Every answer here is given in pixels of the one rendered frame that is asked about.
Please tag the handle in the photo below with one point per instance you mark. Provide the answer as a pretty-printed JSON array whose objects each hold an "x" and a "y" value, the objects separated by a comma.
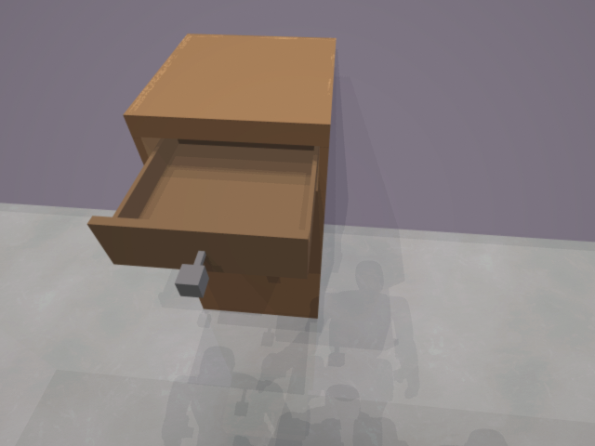
[{"x": 192, "y": 279}]

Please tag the cabinet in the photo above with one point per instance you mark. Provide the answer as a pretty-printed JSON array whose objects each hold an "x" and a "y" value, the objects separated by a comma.
[{"x": 256, "y": 89}]

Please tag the drawer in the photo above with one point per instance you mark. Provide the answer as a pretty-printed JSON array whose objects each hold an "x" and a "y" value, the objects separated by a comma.
[{"x": 249, "y": 206}]

